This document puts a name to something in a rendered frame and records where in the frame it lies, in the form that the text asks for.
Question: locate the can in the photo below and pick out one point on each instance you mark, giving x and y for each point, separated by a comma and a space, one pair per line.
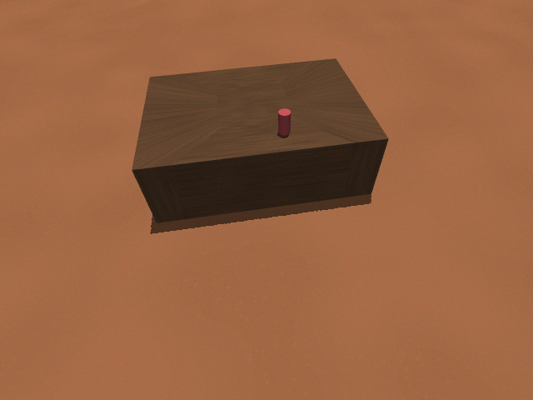
284, 121

